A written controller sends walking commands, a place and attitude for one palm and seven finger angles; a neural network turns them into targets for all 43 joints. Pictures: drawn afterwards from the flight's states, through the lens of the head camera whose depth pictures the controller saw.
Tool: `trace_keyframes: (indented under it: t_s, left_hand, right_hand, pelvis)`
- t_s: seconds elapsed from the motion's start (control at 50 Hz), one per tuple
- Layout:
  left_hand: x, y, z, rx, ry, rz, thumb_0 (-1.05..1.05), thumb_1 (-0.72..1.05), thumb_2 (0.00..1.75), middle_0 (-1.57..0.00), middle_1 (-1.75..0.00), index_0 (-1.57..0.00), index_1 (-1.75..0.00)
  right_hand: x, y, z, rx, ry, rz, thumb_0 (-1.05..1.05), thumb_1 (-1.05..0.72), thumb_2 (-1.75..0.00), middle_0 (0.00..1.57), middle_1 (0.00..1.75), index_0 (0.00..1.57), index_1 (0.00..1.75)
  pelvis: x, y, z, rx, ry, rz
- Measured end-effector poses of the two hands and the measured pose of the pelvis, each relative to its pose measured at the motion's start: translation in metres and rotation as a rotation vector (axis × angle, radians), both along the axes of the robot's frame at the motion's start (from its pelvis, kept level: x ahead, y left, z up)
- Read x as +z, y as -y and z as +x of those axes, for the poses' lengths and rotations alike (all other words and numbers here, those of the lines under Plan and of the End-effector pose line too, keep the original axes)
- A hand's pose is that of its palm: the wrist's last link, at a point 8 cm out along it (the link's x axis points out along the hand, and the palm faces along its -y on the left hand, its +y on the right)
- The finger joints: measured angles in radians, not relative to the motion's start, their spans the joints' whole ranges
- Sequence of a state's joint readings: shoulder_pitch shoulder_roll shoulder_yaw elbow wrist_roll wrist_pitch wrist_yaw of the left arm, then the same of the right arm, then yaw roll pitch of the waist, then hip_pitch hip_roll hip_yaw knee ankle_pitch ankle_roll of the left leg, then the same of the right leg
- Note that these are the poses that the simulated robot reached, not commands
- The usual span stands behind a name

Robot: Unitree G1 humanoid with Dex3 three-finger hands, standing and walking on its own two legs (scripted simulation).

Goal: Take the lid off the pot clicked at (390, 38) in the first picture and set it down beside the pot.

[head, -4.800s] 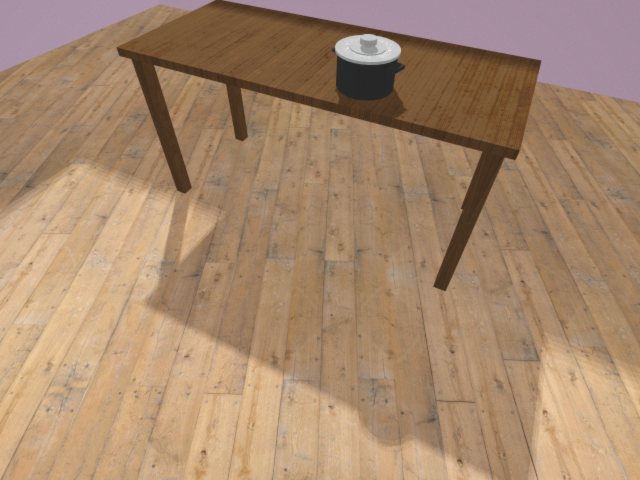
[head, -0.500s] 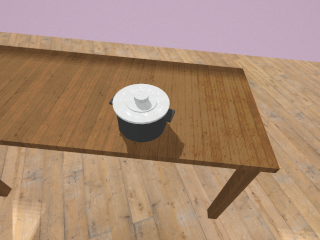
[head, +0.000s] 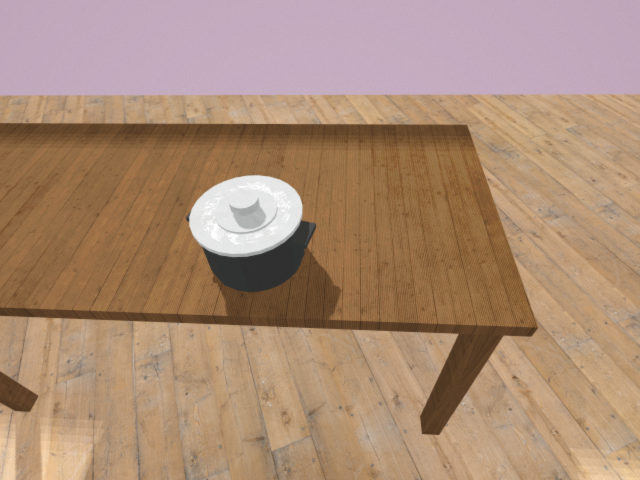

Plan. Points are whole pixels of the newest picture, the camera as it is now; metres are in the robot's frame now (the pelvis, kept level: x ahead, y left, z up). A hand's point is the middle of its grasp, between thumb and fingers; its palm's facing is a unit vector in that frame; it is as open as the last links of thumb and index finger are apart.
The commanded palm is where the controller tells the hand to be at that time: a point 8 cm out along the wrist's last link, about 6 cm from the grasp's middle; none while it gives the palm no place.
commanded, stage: come to a stop and stand still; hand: left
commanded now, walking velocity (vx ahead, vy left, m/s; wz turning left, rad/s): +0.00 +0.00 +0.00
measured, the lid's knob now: (244, 201) +0.52 +0.16 +0.05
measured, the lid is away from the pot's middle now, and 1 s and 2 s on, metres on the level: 0.00 0.00 0.00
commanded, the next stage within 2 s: look again from close up in 0.86 s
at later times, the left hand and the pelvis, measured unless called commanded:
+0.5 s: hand out of the picture +0.01 +0.15 -0.17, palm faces +0.05 -0.98 -0.18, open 7.4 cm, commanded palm none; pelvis +0.02 -0.01 +0.01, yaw +1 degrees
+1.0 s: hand out of the picture +0.01 +0.17 -0.17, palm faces +0.06 -0.98 -0.19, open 7.4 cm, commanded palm none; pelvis +0.04 +0.00 +0.00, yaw +1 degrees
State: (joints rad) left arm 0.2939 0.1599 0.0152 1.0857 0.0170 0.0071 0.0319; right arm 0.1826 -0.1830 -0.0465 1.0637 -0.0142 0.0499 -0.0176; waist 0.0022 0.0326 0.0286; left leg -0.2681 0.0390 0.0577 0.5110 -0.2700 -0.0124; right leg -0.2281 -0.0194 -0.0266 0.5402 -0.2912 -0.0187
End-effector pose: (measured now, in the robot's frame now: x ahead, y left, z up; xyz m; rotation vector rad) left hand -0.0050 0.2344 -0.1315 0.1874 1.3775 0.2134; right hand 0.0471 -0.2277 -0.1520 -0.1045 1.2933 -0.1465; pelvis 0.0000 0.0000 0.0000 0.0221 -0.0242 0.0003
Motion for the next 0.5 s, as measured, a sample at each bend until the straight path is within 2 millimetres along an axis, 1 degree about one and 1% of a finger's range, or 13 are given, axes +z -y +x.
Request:
trace_keyframes:
  t_s: [0.06, 0.12, 0.2, 0.28, 0.32, 0.38, 0.44, 0.5]
  left_hand:
    - [-0.001, 0.012, 0.006, -0.010, 0.016, -0.019, 0.01, 0.91, 0.90, -0.20, -0.30, -0.20, -0.30]
    - [-0.003, 0.022, 0.014, -0.012, 0.032, -0.039, 0.01, 0.91, 0.90, -0.20, -0.30, -0.20, -0.30]
    - [-0.005, 0.025, 0.018, -0.004, 0.032, -0.045, 0.02, 0.93, 0.90, -0.20, -0.30, -0.20, -0.30]
    - [-0.006, 0.027, 0.018, 0.003, 0.018, -0.052, 0.02, 0.93, 0.90, -0.20, -0.30, -0.20, -0.30]
    - [-0.006, 0.028, 0.016, 0.007, 0.007, -0.056, 0.01, 0.92, 0.90, -0.20, -0.30, -0.20, -0.30]
    - [-0.006, 0.030, 0.013, 0.012, -0.014, -0.063, 0.01, 0.92, 0.90, -0.20, -0.30, -0.20, -0.30]
    - [-0.007, 0.032, 0.010, 0.019, -0.031, -0.072, 0.01, 0.92, 0.90, -0.20, -0.30, -0.20, -0.30]
    - [-0.007, 0.035, 0.007, 0.025, -0.045, -0.080, 0.01, 0.91, 0.90, -0.20, -0.30, -0.20, -0.30]
  right_hand:
    - [-0.001, 0.008, -0.024, -0.010, -0.045, -0.007, 0.01, -0.91, -0.90, 0.20, 0.30, 0.20, 0.29]
    - [0.001, 0.012, -0.049, -0.014, -0.111, -0.009, 0.01, -0.91, -0.90, 0.20, 0.30, 0.20, 0.29]
    - [0.003, 0.011, -0.078, -0.021, -0.193, -0.008, 0.01, -0.91, -0.90, 0.20, 0.30, 0.20, 0.29]
    - [0.006, 0.006, -0.097, -0.027, -0.252, 0.001, 0.01, -0.91, -0.90, 0.20, 0.30, 0.20, 0.29]
    - [0.007, 0.001, -0.102, -0.030, -0.270, 0.008, 0.01, -0.91, -0.90, 0.20, 0.30, 0.20, 0.29]
    - [0.007, -0.005, -0.102, -0.033, -0.278, 0.019, 0.01, -0.91, -0.90, 0.20, 0.30, 0.20, 0.29]
    - [0.007, -0.012, -0.095, -0.032, -0.267, 0.028, 0.01, -0.91, -0.90, 0.20, 0.30, 0.20, 0.29]
    - [0.006, -0.017, -0.081, -0.026, -0.241, 0.035, 0.01, -0.91, -0.90, 0.20, 0.30, 0.20, 0.29]
  pelvis:
    - [0.001, 0.007, 0.000, 0.004, 0.004, -0.011]
    - [0.002, 0.012, 0.001, 0.008, 0.009, -0.014]
    - [0.004, 0.016, 0.003, 0.012, 0.007, -0.018]
    - [0.004, 0.017, 0.006, 0.016, 0.002, -0.019]
    - [0.005, 0.017, 0.008, 0.016, -0.001, -0.019]
    - [0.005, 0.016, 0.012, 0.016, -0.005, -0.020]
    - [0.006, 0.014, 0.015, 0.015, -0.007, -0.020]
    - [0.006, 0.012, 0.019, 0.013, -0.009, -0.019]
